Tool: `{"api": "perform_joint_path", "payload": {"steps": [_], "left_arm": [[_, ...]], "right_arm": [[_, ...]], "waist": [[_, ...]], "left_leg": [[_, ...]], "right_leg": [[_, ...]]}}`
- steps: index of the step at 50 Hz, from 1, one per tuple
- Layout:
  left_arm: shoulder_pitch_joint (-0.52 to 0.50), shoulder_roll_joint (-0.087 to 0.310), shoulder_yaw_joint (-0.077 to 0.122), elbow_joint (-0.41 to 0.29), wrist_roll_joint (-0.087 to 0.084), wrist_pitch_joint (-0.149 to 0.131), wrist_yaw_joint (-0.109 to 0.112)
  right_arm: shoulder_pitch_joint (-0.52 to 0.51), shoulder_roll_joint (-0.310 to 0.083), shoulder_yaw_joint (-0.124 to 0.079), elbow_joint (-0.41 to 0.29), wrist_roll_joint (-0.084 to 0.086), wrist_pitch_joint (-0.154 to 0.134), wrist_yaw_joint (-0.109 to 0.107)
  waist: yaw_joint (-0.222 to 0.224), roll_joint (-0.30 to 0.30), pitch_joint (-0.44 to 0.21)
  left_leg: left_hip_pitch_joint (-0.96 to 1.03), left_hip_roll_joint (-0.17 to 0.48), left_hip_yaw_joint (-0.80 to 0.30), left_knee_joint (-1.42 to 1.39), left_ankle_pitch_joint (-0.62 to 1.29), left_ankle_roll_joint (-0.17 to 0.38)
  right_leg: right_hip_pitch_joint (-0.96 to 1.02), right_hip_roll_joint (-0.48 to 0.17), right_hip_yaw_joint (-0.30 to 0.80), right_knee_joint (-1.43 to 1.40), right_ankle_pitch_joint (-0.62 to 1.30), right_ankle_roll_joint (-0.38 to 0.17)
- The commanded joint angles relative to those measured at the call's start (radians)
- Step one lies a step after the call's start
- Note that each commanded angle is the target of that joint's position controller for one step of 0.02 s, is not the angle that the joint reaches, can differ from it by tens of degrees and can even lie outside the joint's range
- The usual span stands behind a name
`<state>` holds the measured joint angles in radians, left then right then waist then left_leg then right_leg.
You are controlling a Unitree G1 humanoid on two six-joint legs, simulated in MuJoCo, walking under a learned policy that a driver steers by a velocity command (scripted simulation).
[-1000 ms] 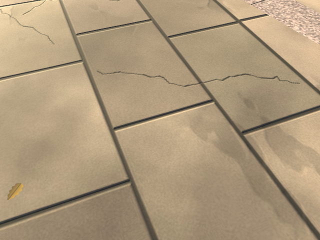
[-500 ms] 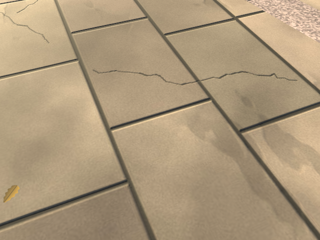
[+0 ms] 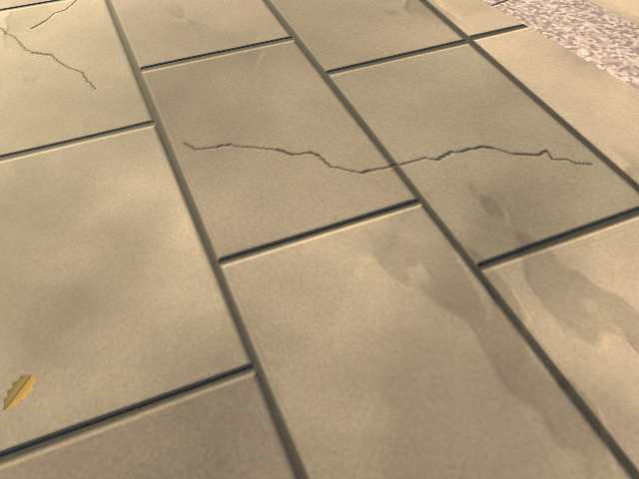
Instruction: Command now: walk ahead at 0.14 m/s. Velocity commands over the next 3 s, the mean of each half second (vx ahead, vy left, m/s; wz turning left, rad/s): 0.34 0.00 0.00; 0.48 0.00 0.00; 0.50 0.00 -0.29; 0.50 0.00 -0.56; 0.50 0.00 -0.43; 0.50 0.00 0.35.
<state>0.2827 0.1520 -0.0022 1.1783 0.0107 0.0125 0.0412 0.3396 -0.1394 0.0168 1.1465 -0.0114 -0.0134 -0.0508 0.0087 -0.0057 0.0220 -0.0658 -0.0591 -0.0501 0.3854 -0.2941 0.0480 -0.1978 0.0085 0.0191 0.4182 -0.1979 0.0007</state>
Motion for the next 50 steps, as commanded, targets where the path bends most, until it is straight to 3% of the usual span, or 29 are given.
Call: {"api": "perform_joint_path", "payload": {"steps": [1,3,5,7,9,11,12,13,14,15,16,17,18,19,22,26,31,34,36,37,38,39,40,41,42,43,45,46,50], "left_arm": [[0.030,0.078,0.017,-0.030,0.009,0.001,-0.005],[-0.027,0.056,0.015,-0.073,0.026,-0.007,-0.018],[-0.080,0.058,0.018,-0.120,0.031,-0.029,-0.028],[-0.108,0.075,0.027,-0.158,0.024,-0.054,-0.038],[-0.103,0.084,0.037,-0.180,0.010,-0.074,-0.049],[0.023,0.067,0.046,-0.154,-0.002,-0.082,-0.055],[0.151,0.074,0.059,-0.107,-0.006,-0.083,-0.051],[0.282,0.130,0.081,-0.074,0.004,-0.089,-0.040],[0.427,0.256,0.110,-0.053,0.006,-0.085,-0.035],[0.377,0.199,0.096,-0.045,0.005,-0.068,-0.035],[0.242,0.162,0.084,-0.094,0.010,-0.067,-0.038],[0.159,0.146,0.077,-0.125,0.011,-0.075,-0.041],[0.131,0.132,0.070,-0.136,0.009,-0.086,-0.040],[0.129,0.101,0.058,-0.132,0.006,-0.095,-0.038],[0.216,0.097,0.046,-0.095,0.003,-0.114,-0.033],[0.276,0.094,0.033,-0.080,0.006,-0.116,-0.029],[0.301,0.102,0.026,-0.070,0.005,-0.123,-0.019],[0.270,0.130,0.032,-0.070,0.009,-0.128,-0.013],[0.237,0.152,0.040,-0.075,0.012,-0.121,-0.011],[0.222,0.154,0.041,-0.082,0.005,-0.118,-0.015],[0.247,0.099,0.031,-0.110,0.003,-0.116,-0.021],[0.350,0.044,0.033,-0.113,-0.029,-0.111,-0.037],[0.240,0.117,0.047,-0.135,-0.003,-0.104,-0.034],[0.137,0.123,0.052,-0.167,0.005,-0.108,-0.040],[0.113,0.102,0.053,-0.171,0.006,-0.109,-0.041],[0.113,0.087,0.055,-0.170,0.020,-0.098,-0.043],[0.142,0.053,0.051,-0.165,0.031,-0.075,-0.051],[0.139,0.041,0.050,-0.173,0.031,-0.065,-0.056],[-0.064,0.080,0.056,-0.247,0.025,-0.049,-0.067]], "right_arm": [[0.111,-0.133,-0.035,-0.004,-0.002,0.007,0.000],[0.168,-0.161,-0.053,-0.002,-0.001,0.012,0.003],[0.189,-0.156,-0.061,-0.004,-0.010,0.000,0.006],[0.195,-0.163,-0.069,-0.007,-0.019,-0.019,0.009],[0.175,-0.165,-0.074,-0.017,-0.015,-0.034,0.012],[0.106,-0.170,-0.076,-0.038,-0.001,-0.043,0.015],[0.079,-0.161,-0.073,-0.051,0.001,-0.049,0.019],[0.060,-0.130,-0.062,-0.070,-0.002,-0.062,0.028],[0.083,-0.045,-0.042,-0.114,0.002,-0.071,0.038],[0.044,-0.123,-0.061,-0.124,-0.029,-0.065,0.044],[0.006,-0.110,-0.061,-0.133,-0.032,-0.065,0.055],[-0.004,-0.083,-0.054,-0.130,-0.025,-0.072,0.064],[-0.002,-0.077,-0.056,-0.128,-0.022,-0.074,0.069],[0.011,-0.081,-0.059,-0.123,-0.026,-0.067,0.073],[-0.015,-0.092,-0.068,-0.137,-0.026,-0.044,0.077],[-0.214,-0.082,-0.064,-0.212,-0.020,-0.033,0.081],[-0.383,-0.067,-0.049,-0.278,-0.005,-0.034,0.081],[-0.313,-0.106,-0.064,-0.271,-0.004,-0.041,0.066],[-0.077,-0.147,-0.090,-0.195,-0.004,-0.054,0.052],[0.066,-0.177,-0.106,-0.152,-0.017,-0.061,0.043],[0.201,-0.269,-0.130,-0.134,-0.040,-0.064,0.037],[0.154,-0.288,-0.136,-0.143,-0.027,-0.050,0.050],[0.028,-0.240,-0.127,-0.160,0.000,-0.047,0.057],[-0.055,-0.171,-0.107,-0.176,0.005,-0.055,0.061],[-0.078,-0.124,-0.093,-0.167,-0.003,-0.066,0.063],[-0.065,-0.096,-0.082,-0.153,-0.005,-0.077,0.057],[-0.010,-0.080,-0.069,-0.123,-0.003,-0.096,0.050],[0.011,-0.108,-0.073,-0.114,-0.003,-0.101,0.048],[0.084,-0.137,-0.071,-0.105,0.000,-0.102,0.047]], "waist": [[-0.024,0.092,0.097],[-0.058,0.153,0.188],[-0.071,0.145,0.240],[-0.065,0.121,0.231],[-0.044,0.115,0.195],[0.040,0.107,0.150],[0.094,0.062,0.105],[0.151,-0.069,0.044],[0.167,-0.341,-0.055],[0.116,-0.209,0.020],[0.060,-0.076,0.118],[0.030,-0.016,0.140],[0.005,-0.002,0.133],[-0.013,-0.007,0.114],[-0.021,-0.048,0.089],[0.008,-0.060,0.117],[0.031,-0.085,0.134],[-0.024,-0.095,0.076],[-0.123,-0.096,-0.048],[-0.187,-0.074,-0.114],[-0.201,0.057,-0.232],[-0.116,0.228,-0.297],[-0.085,0.068,-0.152],[-0.069,0.022,-0.037],[-0.032,-0.032,0.030],[-0.003,-0.030,0.042],[0.027,0.000,0.050],[0.038,0.031,0.038],[0.007,0.036,0.082]], "left_leg": [[-0.142,0.132,-0.177,-0.150,-0.328,0.083],[-0.127,0.248,-0.337,-0.238,-0.541,0.158],[-0.107,0.329,-0.418,-0.271,-0.478,0.212],[-0.024,0.340,-0.396,-0.248,-0.309,0.223],[-0.010,0.313,-0.323,-0.211,-0.152,0.201],[-0.150,0.260,-0.216,-0.132,-0.033,0.155],[-0.259,0.206,-0.155,-0.028,0.066,0.126],[-0.374,0.122,-0.043,0.211,0.110,0.086],[-0.557,-0.019,0.106,0.562,-0.164,0.030],[-0.624,0.023,0.035,0.747,-0.227,0.045],[-0.654,0.085,0.012,0.809,-0.124,0.060],[-0.628,0.117,0.004,0.793,-0.028,0.059],[-0.591,0.136,0.009,0.763,0.024,0.054],[-0.563,0.145,0.021,0.737,0.055,0.044],[-0.595,0.131,0.072,0.707,0.084,0.021],[-0.661,0.115,0.130,0.564,0.154,-0.002],[-0.521,0.059,0.194,0.262,0.241,0.022],[-0.380,0.010,0.199,0.207,0.195,0.080],[-0.155,-0.025,0.185,0.151,0.164,0.120],[0.049,0.033,0.127,0.092,0.163,0.145],[0.246,0.294,-0.179,0.075,0.023,0.199],[0.386,0.489,-0.696,-0.107,-0.078,0.359],[0.253,0.438,-0.599,-0.160,-0.209,0.320],[0.107,0.402,-0.456,-0.190,-0.170,0.282],[-0.013,0.361,-0.353,-0.220,-0.033,0.246],[-0.085,0.320,-0.268,-0.227,0.075,0.216],[-0.143,0.270,-0.158,-0.231,0.274,0.180],[-0.135,0.272,-0.136,-0.237,0.289,0.190],[-0.088,0.230,-0.052,-0.279,0.358,0.165]], "right_leg": [[-0.057,0.009,-0.001,0.075,-0.232,-0.049],[-0.240,0.034,-0.066,0.225,-0.279,-0.053],[-0.351,-0.022,-0.065,0.341,-0.253,-0.060],[-0.424,-0.052,-0.050,0.359,-0.265,-0.067],[-0.354,-0.046,-0.066,0.277,-0.225,-0.071],[-0.071,-0.001,-0.115,0.113,-0.093,-0.078],[0.152,0.048,-0.126,0.050,-0.064,-0.077],[0.341,-0.061,0.034,-0.041,-0.142,-0.094],[0.469,-0.343,0.512,-0.236,-0.412,-0.196],[0.346,-0.386,0.650,-0.289,-0.526,-0.230],[0.236,-0.367,0.552,-0.282,-0.512,-0.221],[0.163,-0.327,0.445,-0.292,-0.369,-0.209],[0.132,-0.287,0.352,-0.297,-0.234,-0.193],[0.131,-0.243,0.267,-0.300,-0.117,-0.169],[0.186,-0.215,0.147,-0.272,0.205,-0.168],[0.193,-0.188,0.062,-0.273,0.436,-0.167],[0.190,-0.180,0.007,-0.270,0.605,-0.155],[0.264,-0.205,-0.017,-0.144,0.915,-0.144],[0.282,-0.200,-0.031,0.132,1.006,-0.135],[0.163,-0.171,-0.048,0.343,0.825,-0.128],[-0.021,-0.088,-0.093,0.683,0.331,-0.122],[-0.347,0.095,-0.032,1.005,-0.326,-0.097],[-0.441,0.005,0.040,1.015,-0.227,-0.117],[-0.447,-0.034,0.036,0.958,-0.137,-0.119],[-0.399,-0.065,0.035,0.890,-0.096,-0.116],[-0.341,-0.086,0.039,0.836,-0.085,-0.107],[-0.279,-0.097,0.023,0.770,-0.075,-0.087],[-0.296,-0.096,0.006,0.743,-0.072,-0.076],[-0.440,-0.122,-0.041,0.581,0.074,-0.041]]}}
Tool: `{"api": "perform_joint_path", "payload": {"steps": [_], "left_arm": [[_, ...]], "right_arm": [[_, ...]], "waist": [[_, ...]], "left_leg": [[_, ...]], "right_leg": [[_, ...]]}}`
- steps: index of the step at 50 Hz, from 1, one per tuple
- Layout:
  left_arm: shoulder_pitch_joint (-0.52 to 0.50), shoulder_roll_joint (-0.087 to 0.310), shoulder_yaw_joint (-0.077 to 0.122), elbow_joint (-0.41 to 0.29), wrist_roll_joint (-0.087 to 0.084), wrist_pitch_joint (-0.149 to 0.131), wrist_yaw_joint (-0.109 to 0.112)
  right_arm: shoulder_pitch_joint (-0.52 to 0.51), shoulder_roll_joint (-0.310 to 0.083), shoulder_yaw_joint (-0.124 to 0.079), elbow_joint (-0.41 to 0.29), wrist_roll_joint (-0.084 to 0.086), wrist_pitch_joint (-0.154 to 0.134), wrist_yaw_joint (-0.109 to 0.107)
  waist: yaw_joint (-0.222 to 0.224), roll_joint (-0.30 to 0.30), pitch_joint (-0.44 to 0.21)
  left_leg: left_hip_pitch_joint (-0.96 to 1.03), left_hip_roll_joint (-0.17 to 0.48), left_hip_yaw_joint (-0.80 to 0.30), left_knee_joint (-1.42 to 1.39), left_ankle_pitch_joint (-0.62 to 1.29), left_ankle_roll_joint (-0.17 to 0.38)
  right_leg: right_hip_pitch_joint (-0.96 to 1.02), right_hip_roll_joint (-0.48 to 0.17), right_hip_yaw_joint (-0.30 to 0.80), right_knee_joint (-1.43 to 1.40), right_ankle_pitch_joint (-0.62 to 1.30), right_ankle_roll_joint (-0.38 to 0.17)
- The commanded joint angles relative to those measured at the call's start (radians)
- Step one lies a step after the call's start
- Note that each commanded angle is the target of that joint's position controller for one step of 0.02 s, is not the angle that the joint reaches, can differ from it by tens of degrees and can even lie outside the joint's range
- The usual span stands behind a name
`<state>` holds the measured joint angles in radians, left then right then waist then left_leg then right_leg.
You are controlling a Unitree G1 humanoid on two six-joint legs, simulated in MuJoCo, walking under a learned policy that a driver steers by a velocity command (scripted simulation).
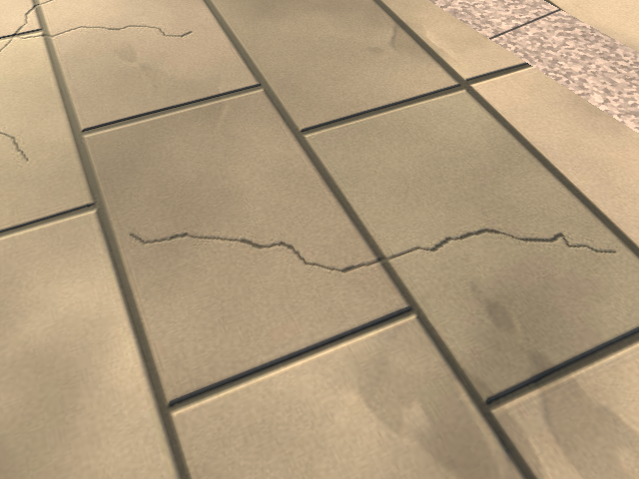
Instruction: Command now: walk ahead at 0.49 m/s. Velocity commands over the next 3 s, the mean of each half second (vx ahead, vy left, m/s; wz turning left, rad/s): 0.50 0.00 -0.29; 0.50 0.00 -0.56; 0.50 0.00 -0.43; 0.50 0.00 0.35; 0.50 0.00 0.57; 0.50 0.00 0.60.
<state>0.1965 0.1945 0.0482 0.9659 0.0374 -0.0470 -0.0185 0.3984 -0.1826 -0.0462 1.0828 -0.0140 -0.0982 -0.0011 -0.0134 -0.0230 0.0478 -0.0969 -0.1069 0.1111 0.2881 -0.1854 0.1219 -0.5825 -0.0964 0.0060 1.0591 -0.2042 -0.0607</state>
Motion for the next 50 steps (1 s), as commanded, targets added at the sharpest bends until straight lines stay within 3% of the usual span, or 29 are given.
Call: {"api": "perform_joint_path", "payload": {"steps": [1,6,10,12,14,15,16,17,18,19,20,21,22,23,26,31,37,39,40,41,42,43,44,45,46,47,49,50], "left_arm": [[-0.025,0.038,0.005,-0.051,-0.005,0.010,-0.009],[-0.187,0.015,-0.012,-0.102,-0.022,0.005,-0.013],[-0.240,0.027,-0.010,-0.130,-0.020,-0.004,-0.012],[-0.175,0.043,0.000,-0.116,-0.014,-0.011,-0.006],[0.022,0.077,0.023,-0.054,-0.010,-0.020,0.003],[0.159,0.110,0.041,-0.013,0.003,-0.025,0.007],[0.288,0.213,0.073,-0.002,0.021,-0.023,0.016],[0.257,0.250,0.083,-0.005,0.001,-0.008,0.008],[0.177,0.219,0.076,-0.011,-0.025,-0.001,0.002],[0.111,0.173,0.064,-0.025,-0.028,-0.001,0.003],[0.077,0.129,0.052,-0.029,-0.024,-0.005,0.004],[0.063,0.102,0.042,-0.030,-0.030,-0.009,0.010],[0.070,0.107,0.040,-0.029,-0.032,-0.017,0.014],[0.097,0.111,0.040,-0.022,-0.036,-0.027,0.016],[0.156,0.155,0.047,-0.020,-0.038,-0.036,0.022],[0.272,0.160,0.046,-0.024,-0.038,-0.024,0.020],[0.343,0.177,0.048,-0.041,-0.021,-0.016,0.035],[0.317,0.194,0.053,-0.057,-0.018,-0.016,0.043],[0.278,0.206,0.056,-0.070,-0.018,-0.018,0.044],[0.244,0.219,0.060,-0.083,-0.019,-0.022,0.040],[0.219,0.225,0.061,-0.091,-0.025,-0.029,0.029],[0.216,0.186,0.051,-0.118,-0.038,-0.038,0.018],[0.340,0.069,0.028,-0.144,-0.079,-0.033,0.021],[0.350,0.168,0.039,-0.138,-0.043,-0.020,0.031],[0.280,0.180,0.044,-0.131,-0.023,-0.008,0.028],[0.219,0.164,0.040,-0.139,-0.016,-0.005,0.017],[0.192,0.141,0.040,-0.151,0.000,0.015,-0.005],[0.200,0.132,0.038,-0.156,0.001,0.027,-0.012]], "right_arm": [[0.044,-0.090,-0.005,-0.039,0.004,-0.015,-0.002],[0.132,-0.089,0.002,-0.020,0.001,-0.017,-0.010],[0.160,-0.091,0.003,-0.001,-0.014,-0.015,-0.026],[0.131,-0.112,-0.002,-0.005,-0.015,-0.015,-0.036],[0.104,-0.141,-0.011,-0.015,-0.017,-0.005,-0.040],[0.080,-0.151,-0.013,-0.030,-0.008,-0.001,-0.039],[0.078,-0.108,-0.002,-0.082,0.015,-0.005,-0.029],[0.106,-0.092,-0.007,-0.115,0.023,-0.012,-0.011],[0.001,-0.127,-0.015,-0.141,-0.001,-0.016,-0.007],[-0.072,-0.130,-0.015,-0.172,0.003,-0.029,-0.002],[-0.087,-0.123,-0.017,-0.175,0.001,-0.031,-0.002],[-0.090,-0.112,-0.018,-0.183,-0.015,-0.015,-0.003],[-0.063,-0.093,-0.014,-0.186,-0.026,0.004,0.000],[-0.069,-0.089,-0.015,-0.194,-0.032,0.019,0.001],[-0.165,-0.091,-0.015,-0.241,-0.035,0.044,0.009],[-0.381,-0.103,-0.011,-0.332,-0.027,0.053,0.019],[-0.551,-0.113,0.006,-0.420,-0.015,0.040,0.026],[-0.529,-0.133,0.005,-0.433,-0.009,0.030,0.024],[-0.470,-0.147,0.001,-0.421,-0.007,0.024,0.020],[-0.372,-0.172,-0.009,-0.394,-0.005,0.018,0.011],[-0.231,-0.199,-0.021,-0.356,-0.005,0.008,0.000],[-0.081,-0.257,-0.036,-0.343,-0.027,-0.002,-0.018],[-0.038,-0.347,-0.056,-0.354,-0.055,0.007,-0.024],[-0.078,-0.301,-0.057,-0.357,-0.034,0.024,-0.016],[-0.155,-0.206,-0.035,-0.371,-0.026,0.028,-0.014],[-0.198,-0.150,-0.020,-0.369,-0.023,0.026,-0.010],[-0.180,-0.136,-0.012,-0.341,-0.020,0.016,-0.011],[-0.162,-0.147,-0.015,-0.329,-0.015,0.005,-0.008]], "waist": [[0.017,0.057,0.062],[-0.033,0.090,0.060],[-0.034,0.092,0.070],[0.007,0.109,0.026],[0.089,0.115,-0.081],[0.157,0.103,-0.144],[0.187,-0.025,-0.255],[0.120,-0.180,-0.322],[0.095,-0.027,-0.209],[0.076,0.011,-0.100],[0.036,0.075,-0.037],[0.004,0.089,-0.015],[-0.016,0.041,-0.023],[-0.021,0.035,-0.023],[-0.008,0.011,-0.006],[0.070,-0.033,-0.003],[0.120,-0.057,0.005],[0.094,-0.068,0.002],[0.057,-0.072,-0.012],[0.014,-0.071,-0.056],[-0.054,-0.033,-0.133],[-0.110,0.033,-0.263],[-0.053,0.266,-0.406],[-0.024,0.229,-0.392],[-0.005,0.102,-0.211],[0.000,0.037,-0.111],[0.024,0.099,-0.040],[0.033,0.136,-0.045]], "left_leg": [[-0.042,0.266,-0.196,-0.183,0.284,0.080],[0.073,0.261,-0.109,-0.169,0.432,0.038],[0.213,0.312,-0.048,-0.110,0.593,0.034],[0.254,0.328,-0.011,0.011,0.880,0.020],[0.256,0.326,0.018,0.286,1.009,0.008],[0.126,0.312,0.040,0.495,0.861,-0.009],[-0.166,0.235,0.074,0.861,0.461,-0.043],[-0.487,0.021,-0.034,1.152,-0.335,-0.071],[-0.602,0.109,-0.165,1.158,-0.244,-0.051],[-0.610,0.148,-0.160,1.093,-0.152,-0.052],[-0.563,0.177,-0.157,1.008,-0.109,-0.058],[-0.510,0.195,-0.158,0.954,-0.093,-0.072],[-0.459,0.201,-0.156,0.909,-0.100,-0.091],[-0.452,0.203,-0.150,0.879,-0.110,-0.108],[-0.502,0.203,-0.115,0.760,-0.040,-0.149],[-0.598,0.179,-0.103,0.553,0.136,-0.168],[-0.614,0.125,-0.109,0.365,0.140,-0.146],[-0.524,0.113,-0.126,0.285,0.119,-0.126],[-0.413,0.096,-0.124,0.240,0.089,-0.110],[-0.257,0.067,-0.114,0.215,0.056,-0.093],[-0.061,0.074,-0.113,0.156,0.100,-0.069],[0.185,0.239,-0.268,0.145,-0.022,-0.027],[0.465,0.548,-0.688,0.112,-0.028,0.083],[0.379,0.569,-0.883,0.038,-0.163,0.123],[0.212,0.518,-0.727,0.002,-0.221,0.098],[0.087,0.457,-0.570,-0.029,-0.152,0.072],[-0.039,0.373,-0.367,-0.081,0.001,0.022],[-0.058,0.373,-0.327,-0.087,0.073,0.026]], "right_leg": [[-0.069,-0.014,-0.041,-0.116,0.116,0.026],[-0.044,0.034,-0.098,-0.368,0.229,0.016],[-0.032,0.075,-0.111,-0.461,0.162,-0.039],[0.069,0.127,-0.142,-0.481,0.077,-0.081],[0.265,0.190,-0.163,-0.533,0.028,-0.127],[0.470,0.155,-0.101,-0.589,0.059,-0.163],[0.743,-0.089,0.240,-0.599,0.011,-0.265],[0.898,-0.284,0.737,-0.742,0.090,-0.409],[0.823,-0.230,0.631,-0.771,0.009,-0.364],[0.683,-0.204,0.512,-0.803,0.043,-0.323],[0.567,-0.158,0.431,-0.831,0.138,-0.277],[0.486,-0.104,0.355,-0.844,0.210,-0.236],[0.436,-0.091,0.321,-0.847,0.286,-0.239],[0.425,-0.074,0.301,-0.846,0.348,-0.239],[0.401,-0.026,0.256,-0.866,0.372,-0.219],[0.500,0.000,0.276,-0.847,0.427,-0.146],[0.647,-0.022,0.342,-0.771,0.513,-0.157],[0.649,-0.035,0.367,-0.734,0.551,-0.139],[0.612,-0.028,0.360,-0.697,0.607,-0.116],[0.571,-0.008,0.352,-0.615,0.711,-0.092],[0.525,0.040,0.318,-0.452,0.732,-0.069],[0.390,0.096,0.284,-0.216,0.503,-0.052],[0.086,0.246,0.154,0.093,-0.264,-0.018],[-0.018,0.191,0.123,0.219,-0.335,-0.028],[-0.043,0.135,0.113,0.234,-0.231,-0.023],[-0.030,0.101,0.099,0.188,-0.162,-0.016],[0.018,0.060,0.082,0.128,-0.124,-0.005],[0.034,0.057,0.070,0.124,-0.117,-0.001]]}}
Over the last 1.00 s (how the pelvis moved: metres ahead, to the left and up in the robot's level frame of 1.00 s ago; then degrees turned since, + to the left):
0.45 -0.04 0.00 0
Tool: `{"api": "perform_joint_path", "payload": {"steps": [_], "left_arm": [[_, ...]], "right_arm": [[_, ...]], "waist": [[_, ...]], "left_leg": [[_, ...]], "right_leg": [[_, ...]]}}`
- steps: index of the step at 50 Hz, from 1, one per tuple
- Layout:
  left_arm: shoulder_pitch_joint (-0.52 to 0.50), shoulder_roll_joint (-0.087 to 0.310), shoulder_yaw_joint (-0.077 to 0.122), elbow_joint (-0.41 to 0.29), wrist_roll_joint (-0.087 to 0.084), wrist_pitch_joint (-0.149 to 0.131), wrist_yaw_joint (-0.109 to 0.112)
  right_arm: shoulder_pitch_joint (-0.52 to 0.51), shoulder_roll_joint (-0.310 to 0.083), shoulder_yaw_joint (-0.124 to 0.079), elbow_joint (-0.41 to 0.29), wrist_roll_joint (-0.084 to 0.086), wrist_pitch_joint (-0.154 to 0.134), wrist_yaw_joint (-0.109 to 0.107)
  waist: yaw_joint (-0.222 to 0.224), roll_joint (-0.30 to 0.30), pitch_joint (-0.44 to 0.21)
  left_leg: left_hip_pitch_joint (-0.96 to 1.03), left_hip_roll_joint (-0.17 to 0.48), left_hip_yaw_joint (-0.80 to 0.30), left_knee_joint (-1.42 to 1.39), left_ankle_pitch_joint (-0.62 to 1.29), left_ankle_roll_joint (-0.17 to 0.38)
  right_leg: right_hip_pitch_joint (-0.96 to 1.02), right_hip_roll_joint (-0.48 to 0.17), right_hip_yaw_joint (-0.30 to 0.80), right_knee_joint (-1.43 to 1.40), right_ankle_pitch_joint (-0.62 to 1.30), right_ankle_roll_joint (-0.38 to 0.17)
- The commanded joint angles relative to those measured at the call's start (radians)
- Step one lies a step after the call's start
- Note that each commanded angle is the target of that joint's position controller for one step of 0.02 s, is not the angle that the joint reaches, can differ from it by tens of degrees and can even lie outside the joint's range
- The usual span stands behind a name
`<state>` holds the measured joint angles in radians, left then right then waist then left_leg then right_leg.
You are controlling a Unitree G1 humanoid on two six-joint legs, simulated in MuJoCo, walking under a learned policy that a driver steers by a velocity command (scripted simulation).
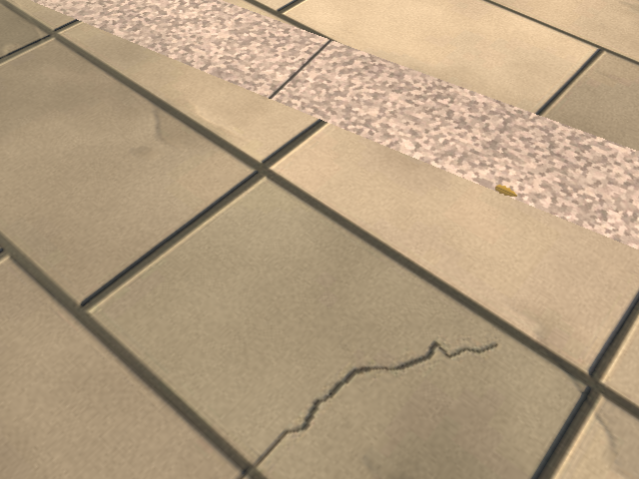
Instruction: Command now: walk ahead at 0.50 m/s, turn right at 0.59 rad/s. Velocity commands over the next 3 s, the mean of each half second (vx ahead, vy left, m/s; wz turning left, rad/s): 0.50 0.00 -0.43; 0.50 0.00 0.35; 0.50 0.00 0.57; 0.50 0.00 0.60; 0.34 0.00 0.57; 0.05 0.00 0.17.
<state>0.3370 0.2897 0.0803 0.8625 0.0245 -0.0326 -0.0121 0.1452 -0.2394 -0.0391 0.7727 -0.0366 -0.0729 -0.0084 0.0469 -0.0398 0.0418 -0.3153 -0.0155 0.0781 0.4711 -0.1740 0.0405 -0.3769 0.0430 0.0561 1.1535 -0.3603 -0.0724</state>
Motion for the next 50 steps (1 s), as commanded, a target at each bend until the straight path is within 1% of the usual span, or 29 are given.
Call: {"api": "perform_joint_path", "payload": {"steps": [1,3,7,11,14,16,17,18,19,20,21,22,23,24,25,26,27,28,31,35,40,42,43,45,46,47,48,49,50], "left_arm": [[0.046,0.032,0.004,-0.060,0.014,0.020,-0.024],[-0.016,0.028,0.001,-0.088,0.013,0.030,-0.035],[-0.162,0.016,-0.009,-0.148,0.012,0.030,-0.053],[-0.296,-0.008,-0.028,-0.197,0.010,0.021,-0.069],[-0.363,-0.008,-0.034,-0.226,0.016,0.018,-0.071],[-0.368,0.001,-0.032,-0.229,0.024,0.015,-0.063],[-0.344,0.007,-0.029,-0.222,0.028,0.012,-0.056],[-0.277,0.016,-0.023,-0.201,0.032,0.005,-0.049],[-0.136,0.027,-0.013,-0.152,0.039,-0.007,-0.041],[0.020,0.076,0.004,-0.104,0.053,-0.017,-0.027],[0.102,0.192,0.029,-0.099,0.060,-0.020,-0.012],[0.124,0.205,0.037,-0.104,0.019,-0.007,0.003],[0.052,0.175,0.029,-0.092,0.004,-0.010,0.010],[0.004,0.113,0.010,-0.082,0.004,-0.020,0.010],[-0.038,0.070,-0.003,-0.077,0.004,-0.030,0.009],[-0.072,0.038,-0.013,-0.073,-0.004,-0.037,0.010],[-0.080,0.024,-0.019,-0.072,-0.002,-0.046,0.010],[-0.070,0.026,-0.018,-0.063,-0.004,-0.057,0.010],[-0.034,0.046,-0.012,-0.034,-0.006,-0.076,0.012],[0.016,0.037,-0.017,-0.006,-0.006,-0.079,0.016],[0.080,0.049,-0.019,0.032,-0.007,-0.076,0.031],[0.104,0.062,-0.018,0.049,-0.003,-0.068,0.037],[0.098,0.073,-0.017,0.052,-0.001,-0.065,0.040],[0.082,0.106,-0.011,0.053,0.001,-0.055,0.048],[0.069,0.123,-0.007,0.050,0.005,-0.046,0.050],[0.060,0.136,-0.003,0.043,0.003,-0.037,0.049],[0.032,0.133,-0.004,0.021,-0.002,-0.036,0.044],[0.065,0.016,-0.026,-0.053,-0.023,-0.049,0.026],[-0.010,0.084,-0.018,-0.085,-0.011,-0.062,0.017]], "right_arm": [[0.116,-0.084,-0.022,-0.009,0.013,-0.031,0.005],[0.127,-0.100,-0.030,0.000,0.022,-0.044,0.008],[0.186,-0.104,-0.033,0.028,0.018,-0.042,0.009],[0.218,-0.124,-0.038,0.044,0.019,-0.038,0.007],[0.278,-0.141,-0.040,0.073,0.017,-0.028,0.003],[0.308,-0.156,-0.041,0.095,0.017,-0.014,0.001],[0.315,-0.168,-0.041,0.105,0.017,-0.006,0.000],[0.319,-0.179,-0.041,0.113,0.016,0.001,-0.001],[0.312,-0.178,-0.036,0.115,0.023,0.010,-0.002],[0.305,-0.152,-0.025,0.095,0.028,0.010,-0.002],[0.359,-0.032,0.008,0.030,0.055,0.004,0.021],[0.296,-0.126,-0.022,0.034,0.043,0.011,0.013],[0.209,-0.130,-0.027,0.013,0.043,0.011,0.013],[0.200,-0.100,-0.017,0.018,0.049,0.003,0.017],[0.223,-0.093,-0.020,0.040,0.041,0.010,0.019],[0.264,-0.085,-0.021,0.060,0.021,0.028,0.023],[0.297,-0.074,-0.021,0.080,0.012,0.043,0.029],[0.297,-0.069,-0.024,0.083,0.010,0.052,0.036],[0.209,-0.056,-0.030,0.064,0.013,0.061,0.048],[0.090,-0.048,-0.028,0.031,0.011,0.060,0.052],[-0.076,-0.025,-0.008,-0.034,0.003,0.053,0.070],[-0.106,-0.026,-0.006,-0.056,0.002,0.051,0.074],[-0.097,-0.031,-0.008,-0.059,0.001,0.052,0.073],[-0.033,-0.051,-0.017,-0.050,-0.001,0.055,0.064],[0.044,-0.069,-0.027,-0.032,-0.002,0.052,0.059],[0.158,-0.096,-0.043,0.000,-0.006,0.045,0.052],[0.309,-0.159,-0.069,0.041,-0.019,0.038,0.039],[0.290,-0.288,-0.106,0.021,-0.008,0.047,0.027],[0.301,-0.301,-0.109,0.007,0.022,0.058,0.028]], "waist": [[-0.026,0.140,-0.040],[-0.024,0.141,-0.040],[-0.047,0.123,-0.006],[-0.077,0.126,0.022],[-0.098,0.125,0.043],[-0.096,0.130,0.041],[-0.082,0.140,0.022],[-0.050,0.145,-0.022],[0.017,0.119,-0.102],[0.079,0.076,-0.211],[0.070,-0.172,-0.362],[0.091,-0.088,-0.393],[0.064,-0.018,-0.241],[0.024,0.002,-0.139],[-0.017,0.015,-0.083],[-0.052,-0.014,-0.058],[-0.066,-0.036,-0.052],[-0.072,-0.036,-0.044],[-0.069,-0.025,0.009],[-0.046,-0.012,0.043],[-0.001,-0.019,0.076],[0.002,-0.019,0.076],[-0.010,-0.025,0.062],[-0.047,-0.059,0.004],[-0.083,-0.066,-0.046],[-0.135,-0.055,-0.114],[-0.215,0.013,-0.196],[-0.144,0.312,-0.295],[-0.178,0.151,-0.364]], "left_leg": [[0.169,0.278,-0.253,-0.271,0.163,0.106],[0.181,0.285,-0.192,-0.306,0.172,0.123],[0.220,0.269,-0.066,-0.327,0.237,0.119],[0.231,0.256,0.043,-0.321,0.281,0.095],[0.287,0.282,0.064,-0.307,0.337,0.091],[0.348,0.297,0.079,-0.252,0.483,0.088],[0.373,0.301,0.093,-0.187,0.644,0.084],[0.389,0.300,0.108,-0.077,0.784,0.079],[0.352,0.276,0.144,0.097,0.802,0.062],[0.178,0.249,0.151,0.316,0.576,0.042],[-0.240,0.105,0.151,0.699,-0.127,-0.013],[-0.330,0.030,-0.015,0.875,-0.359,-0.011],[-0.378,0.074,-0.097,0.879,-0.272,0.006],[-0.347,0.097,-0.116,0.797,-0.214,0.014],[-0.300,0.119,-0.121,0.719,-0.184,0.015],[-0.234,0.128,-0.120,0.677,-0.157,0.010],[-0.191,0.120,-0.118,0.671,-0.137,0.005],[-0.193,0.112,-0.115,0.671,-0.115,0.002],[-0.294,0.118,-0.120,0.620,-0.003,-0.007],[-0.395,0.111,-0.112,0.493,0.116,-0.014],[-0.369,0.089,-0.004,0.258,0.183,0.014],[-0.347,0.066,0.034,0.195,0.134,0.043],[-0.309,0.042,0.054,0.173,0.093,0.062],[-0.203,-0.024,0.096,0.165,-0.014,0.107],[-0.117,-0.059,0.103,0.152,-0.067,0.133],[0.031,-0.085,0.084,0.097,-0.078,0.162],[0.272,-0.013,-0.050,0.014,-0.085,0.213],[0.619,0.309,-0.604,-0.048,-0.031,0.368],[0.655,0.375,-0.836,-0.166,0.037,0.442]], "right_leg": [[-0.183,-0.088,0.019,0.026,0.048,0.011],[-0.243,-0.103,0.009,0.010,0.099,0.020],[-0.337,-0.117,-0.016,-0.114,0.229,0.035],[-0.272,-0.112,-0.086,-0.353,0.349,0.024],[-0.218,-0.090,-0.125,-0.479,0.285,-0.004],[-0.173,-0.056,-0.149,-0.539,0.195,-0.033],[-0.118,-0.026,-0.165,-0.563,0.143,-0.051],[-0.029,0.009,-0.173,-0.596,0.115,-0.072],[0.153,0.045,-0.180,-0.682,0.166,-0.094],[0.421,-0.045,-0.065,-0.689,0.156,-0.126],[0.790,-0.401,0.428,-0.723,0.129,-0.255],[0.736,-0.483,0.605,-0.827,0.274,-0.283],[0.618,-0.424,0.394,-0.821,0.389,-0.246],[0.472,-0.377,0.269,-0.851,0.455,-0.200],[0.381,-0.330,0.176,-0.887,0.464,-0.146],[0.292,-0.294,0.114,-0.932,0.416,-0.107],[0.250,-0.284,0.081,-0.959,0.424,-0.105],[0.237,-0.279,0.059,-0.984,0.428,-0.107],[0.247,-0.266,-0.028,-1.039,0.408,-0.095],[0.311,-0.261,-0.109,-1.046,0.459,-0.083],[0.398,-0.272,-0.208,-1.015,0.601,-0.062],[0.462,-0.287,-0.237,-0.967,0.722,-0.051],[0.484,-0.291,-0.255,-0.920,0.855,-0.043],[0.523,-0.299,-0.284,-0.772,1.162,-0.033],[0.523,-0.301,-0.292,-0.637,1.239,-0.035],[0.470,-0.297,-0.294,-0.451,1.171,-0.031],[0.289,-0.265,-0.304,-0.175,0.905,-0.003],[-0.179,-0.045,-0.293,0.260,-0.018,0.068],[-0.339,0.007,-0.047,0.389,-0.131,0.069]]}}
Over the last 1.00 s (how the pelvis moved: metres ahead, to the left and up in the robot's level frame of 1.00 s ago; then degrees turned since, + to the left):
0.57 -0.08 -0.01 -28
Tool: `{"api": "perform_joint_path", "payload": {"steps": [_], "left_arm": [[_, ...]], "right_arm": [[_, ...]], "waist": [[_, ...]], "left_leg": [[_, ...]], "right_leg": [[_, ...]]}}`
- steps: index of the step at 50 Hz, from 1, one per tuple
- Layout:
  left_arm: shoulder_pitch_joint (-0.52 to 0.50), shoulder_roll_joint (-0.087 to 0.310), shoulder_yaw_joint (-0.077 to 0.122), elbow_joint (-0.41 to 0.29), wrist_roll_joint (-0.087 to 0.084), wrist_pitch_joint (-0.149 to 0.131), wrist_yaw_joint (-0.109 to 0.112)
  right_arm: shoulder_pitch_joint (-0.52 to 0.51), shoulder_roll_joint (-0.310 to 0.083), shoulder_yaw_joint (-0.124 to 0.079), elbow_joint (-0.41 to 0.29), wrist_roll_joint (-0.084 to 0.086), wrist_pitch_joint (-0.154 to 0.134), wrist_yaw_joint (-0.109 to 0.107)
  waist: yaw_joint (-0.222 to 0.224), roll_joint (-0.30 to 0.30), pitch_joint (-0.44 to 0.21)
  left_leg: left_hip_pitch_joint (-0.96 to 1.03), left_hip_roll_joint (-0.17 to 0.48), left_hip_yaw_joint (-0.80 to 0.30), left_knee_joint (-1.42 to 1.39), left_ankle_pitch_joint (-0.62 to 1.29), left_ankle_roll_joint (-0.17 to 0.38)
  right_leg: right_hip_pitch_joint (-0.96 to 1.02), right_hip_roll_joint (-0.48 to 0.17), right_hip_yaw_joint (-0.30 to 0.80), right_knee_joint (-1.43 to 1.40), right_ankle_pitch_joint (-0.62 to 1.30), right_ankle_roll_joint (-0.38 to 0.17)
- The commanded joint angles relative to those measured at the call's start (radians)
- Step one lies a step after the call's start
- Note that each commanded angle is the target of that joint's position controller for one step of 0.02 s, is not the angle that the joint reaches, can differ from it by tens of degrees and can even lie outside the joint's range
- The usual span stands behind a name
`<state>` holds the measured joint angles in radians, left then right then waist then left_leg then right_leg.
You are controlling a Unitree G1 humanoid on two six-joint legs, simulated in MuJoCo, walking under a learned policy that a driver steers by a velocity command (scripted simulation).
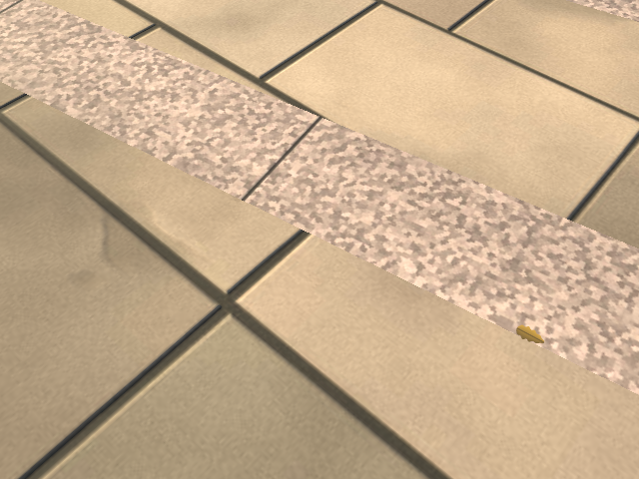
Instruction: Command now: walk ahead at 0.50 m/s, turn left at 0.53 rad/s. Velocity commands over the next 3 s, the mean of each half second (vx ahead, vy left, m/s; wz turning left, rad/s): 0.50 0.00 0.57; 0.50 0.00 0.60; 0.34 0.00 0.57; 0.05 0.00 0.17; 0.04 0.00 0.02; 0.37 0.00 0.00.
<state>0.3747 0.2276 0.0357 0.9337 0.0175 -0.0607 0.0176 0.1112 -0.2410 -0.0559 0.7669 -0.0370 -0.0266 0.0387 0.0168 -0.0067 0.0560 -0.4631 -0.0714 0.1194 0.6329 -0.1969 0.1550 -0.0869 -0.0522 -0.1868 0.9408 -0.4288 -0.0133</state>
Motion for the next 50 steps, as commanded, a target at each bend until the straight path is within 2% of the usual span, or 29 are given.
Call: {"api": "perform_joint_path", "payload": {"steps": [1,2,3,4,5,6,8,13,18,20,21,22,23,24,25,26,27,28,29,30,31,33,35,38,42,46,48,49,50], "left_arm": [[-0.127,0.129,0.020,-0.179,-0.005,-0.045,-0.017],[-0.118,0.125,0.016,-0.178,-0.009,-0.055,-0.017],[-0.127,0.120,0.017,-0.181,0.003,-0.045,-0.016],[-0.091,0.113,0.015,-0.168,0.021,-0.022,-0.016],[-0.067,0.107,0.013,-0.168,0.032,-0.001,-0.019],[-0.062,0.100,0.012,-0.174,0.035,0.014,-0.022],[-0.107,0.095,0.011,-0.191,0.033,0.026,-0.029],[-0.312,0.094,0.005,-0.264,0.025,0.029,-0.035],[-0.441,0.104,-0.003,-0.318,0.014,0.012,-0.042],[-0.426,0.121,0.000,-0.326,0.010,0.003,-0.040],[-0.380,0.135,0.004,-0.317,0.008,-0.002,-0.038],[-0.306,0.153,0.011,-0.297,0.006,-0.007,-0.031],[-0.188,0.173,0.022,-0.263,0.008,-0.015,-0.021],[-0.054,0.226,0.039,-0.242,0.025,-0.029,-0.006],[0.045,0.314,0.057,-0.252,0.052,-0.025,0.009],[-0.007,0.324,0.065,-0.247,0.035,-0.009,0.003],[-0.080,0.219,0.045,-0.265,0.026,0.000,-0.002],[-0.124,0.151,0.028,-0.266,0.017,0.000,-0.006],[-0.143,0.129,0.021,-0.260,0.019,-0.002,-0.007],[-0.131,0.123,0.018,-0.242,0.015,-0.009,-0.004],[-0.117,0.135,0.021,-0.232,0.012,-0.019,-0.007],[-0.090,0.139,0.026,-0.213,0.001,-0.038,-0.016],[-0.075,0.147,0.031,-0.201,0.000,-0.045,-0.019],[-0.041,0.150,0.035,-0.176,0.002,-0.042,-0.020],[-0.018,0.165,0.041,-0.156,0.001,-0.039,-0.019],[0.030,0.198,0.050,-0.125,0.002,-0.020,-0.009],[0.040,0.229,0.055,-0.113,0.004,-0.006,-0.003],[0.041,0.244,0.057,-0.110,0.003,0.003,-0.001],[0.028,0.245,0.055,-0.118,-0.001,0.011,0.000]], "right_arm": [[0.285,-0.258,-0.082,0.024,0.028,0.013,-0.030],[0.251,-0.192,-0.064,0.035,0.032,0.010,-0.034],[0.214,-0.158,-0.052,0.036,0.031,0.002,-0.037],[0.174,-0.138,-0.044,0.027,0.037,-0.003,-0.039],[0.177,-0.137,-0.041,0.024,0.038,-0.014,-0.035],[0.187,-0.147,-0.042,0.028,0.039,-0.025,-0.033],[0.206,-0.171,-0.048,0.030,0.037,-0.034,-0.031],[0.296,-0.182,-0.053,0.033,0.038,-0.028,-0.030],[0.359,-0.196,-0.057,0.029,0.025,-0.024,-0.039],[0.339,-0.209,-0.060,0.016,0.020,-0.025,-0.046],[0.308,-0.218,-0.061,0.005,0.019,-0.025,-0.048],[0.274,-0.227,-0.063,-0.005,0.017,-0.027,-0.047],[0.251,-0.230,-0.062,-0.009,0.022,-0.032,-0.041],[0.252,-0.189,-0.050,-0.018,0.034,-0.040,-0.031],[0.301,-0.092,-0.025,-0.059,0.065,-0.044,-0.031],[0.365,-0.129,-0.026,-0.072,0.041,-0.035,-0.033],[0.336,-0.167,-0.032,-0.035,0.019,-0.017,-0.038],[0.274,-0.160,-0.029,-0.035,0.012,-0.013,-0.026],[0.253,-0.141,-0.027,-0.039,0.011,-0.007,-0.017],[0.236,-0.135,-0.027,-0.043,0.000,0.004,-0.006],[0.251,-0.128,-0.025,-0.042,-0.002,0.015,0.002],[0.214,-0.122,-0.022,-0.060,0.000,0.025,0.012],[0.149,-0.115,-0.019,-0.084,0.000,0.029,0.020],[0.053,-0.099,-0.011,-0.118,0.001,0.028,0.028],[-0.073,-0.069,0.007,-0.160,0.003,0.021,0.046],[-0.139,-0.080,0.007,-0.192,-0.006,0.022,0.049],[-0.095,-0.095,-0.002,-0.185,-0.013,0.022,0.037],[-0.009,-0.110,-0.012,-0.162,-0.016,0.017,0.029],[0.157,-0.132,-0.028,-0.108,-0.023,0.007,0.016]], "waist": [[-0.129,0.039,-0.233],[-0.079,-0.024,-0.110],[-0.038,-0.049,-0.059],[-0.003,-0.048,-0.047],[0.010,-0.007,-0.051],[0.019,0.012,-0.063],[0.012,0.016,-0.057],[-0.065,0.065,-0.028],[-0.115,0.079,-0.026],[-0.095,0.091,-0.030],[-0.066,0.098,-0.035],[-0.029,0.102,-0.056],[0.032,0.071,-0.107],[0.091,-0.013,-0.208],[0.097,-0.188,-0.343],[0.021,-0.303,-0.356],[0.001,-0.118,-0.206],[0.004,-0.027,-0.106],[-0.011,-0.045,-0.065],[-0.016,-0.078,-0.038],[-0.025,-0.118,-0.047],[-0.027,-0.107,-0.049],[-0.022,-0.086,-0.038],[-0.005,-0.078,-0.015],[0.022,-0.083,0.011],[0.038,-0.083,0.027],[0.010,-0.100,-0.017],[-0.029,-0.099,-0.074],[-0.106,-0.058,-0.170]], "left_leg": [[0.705,0.409,-0.708,-0.334,0.090,0.287],[0.533,0.368,-0.600,-0.356,0.179,0.227],[0.428,0.303,-0.516,-0.368,0.248,0.177],[0.348,0.256,-0.443,-0.391,0.286,0.150],[0.301,0.241,-0.416,-0.392,0.381,0.154],[0.291,0.226,-0.398,-0.396,0.408,0.159],[0.269,0.186,-0.366,-0.415,0.378,0.141],[0.337,0.161,-0.395,-0.418,0.287,0.091],[0.443,0.185,-0.453,-0.342,0.377,0.080],[0.446,0.199,-0.487,-0.302,0.409,0.056],[0.417,0.200,-0.497,-0.278,0.423,0.035],[0.378,0.190,-0.502,-0.226,0.480,0.015],[0.342,0.147,-0.480,-0.098,0.524,-0.009],[0.250,0.075,-0.416,0.129,0.421,-0.037],[0.006,-0.045,-0.289,0.428,-0.042,-0.074],[-0.151,-0.058,-0.242,0.567,-0.359,-0.072],[-0.190,0.024,-0.248,0.630,-0.274,-0.069],[-0.174,0.055,-0.232,0.598,-0.198,-0.078],[-0.149,0.083,-0.220,0.554,-0.161,-0.086],[-0.132,0.103,-0.211,0.529,-0.143,-0.093],[-0.115,0.106,-0.197,0.535,-0.125,-0.102],[-0.147,0.114,-0.193,0.535,-0.085,-0.109],[-0.210,0.127,-0.189,0.509,-0.030,-0.119],[-0.265,0.133,-0.166,0.405,0.056,-0.133],[-0.197,0.137,-0.097,0.169,0.163,-0.117],[-0.136,0.107,-0.023,0.029,0.056,-0.068],[-0.035,0.042,0.019,-0.009,-0.056,-0.027],[0.064,-0.002,0.027,-0.037,-0.091,-0.001],[0.276,-0.038,0.017,-0.114,-0.050,0.029]], "right_leg": [[-0.698,0.023,0.244,0.564,0.026,0.000],[-0.653,-0.019,0.232,0.437,0.086,0.000],[-0.596,-0.048,0.237,0.340,0.094,0.007],[-0.524,-0.053,0.230,0.301,0.107,0.018],[-0.478,-0.056,0.226,0.267,0.100,0.029],[-0.472,-0.054,0.216,0.232,0.094,0.041],[-0.489,-0.054,0.195,0.143,0.152,0.060],[-0.579,-0.038,0.191,-0.106,0.342,0.080],[-0.575,0.011,0.198,-0.276,0.376,0.064],[-0.496,0.028,0.214,-0.344,0.344,0.045],[-0.410,0.040,0.217,-0.383,0.313,0.032],[-0.287,0.063,0.209,-0.411,0.272,0.017],[-0.123,0.081,0.195,-0.472,0.278,-0.002],[0.090,-0.035,0.302,-0.514,0.208,-0.042],[0.341,-0.312,0.665,-0.585,-0.003,-0.113],[0.319,-0.406,0.982,-0.679,-0.055,-0.186],[0.187,-0.371,0.865,-0.676,-0.141,-0.179],[0.067,-0.311,0.700,-0.695,-0.069,-0.160],[-0.002,-0.261,0.570,-0.720,0.055,-0.134],[-0.044,-0.217,0.469,-0.740,0.156,-0.113],[-0.058,-0.212,0.417,-0.744,0.246,-0.120],[-0.046,-0.214,0.343,-0.759,0.376,-0.135],[-0.021,-0.220,0.279,-0.783,0.420,-0.146],[0.013,-0.205,0.181,-0.791,0.486,-0.143],[0.021,-0.193,0.072,-0.784,0.510,-0.119],[0.114,-0.224,0.014,-0.723,0.649,-0.095],[0.161,-0.228,-0.028,-0.573,0.974,-0.081],[0.168,-0.225,-0.044,-0.425,1.095,-0.078],[0.090,-0.203,-0.072,-0.198,1.047,-0.058]]}}
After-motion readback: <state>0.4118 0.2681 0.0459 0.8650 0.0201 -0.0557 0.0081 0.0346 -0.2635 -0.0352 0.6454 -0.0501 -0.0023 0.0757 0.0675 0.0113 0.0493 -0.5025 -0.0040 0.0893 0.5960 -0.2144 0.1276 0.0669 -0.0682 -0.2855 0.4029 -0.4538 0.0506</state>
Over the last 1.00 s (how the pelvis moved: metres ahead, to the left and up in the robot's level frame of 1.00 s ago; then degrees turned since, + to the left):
0.50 -0.07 -0.02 3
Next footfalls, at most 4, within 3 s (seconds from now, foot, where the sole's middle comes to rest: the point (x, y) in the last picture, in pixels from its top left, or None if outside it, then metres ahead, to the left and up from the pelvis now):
0.48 right None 0.44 -0.08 -0.75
1.00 left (221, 414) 0.57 0.24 -0.75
1.52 right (203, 303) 0.84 0.32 -0.75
1.90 left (167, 387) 0.63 0.37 -0.75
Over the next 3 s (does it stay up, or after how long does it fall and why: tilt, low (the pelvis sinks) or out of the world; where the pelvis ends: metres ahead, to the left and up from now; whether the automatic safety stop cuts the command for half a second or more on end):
stays up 0.88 0.45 0.03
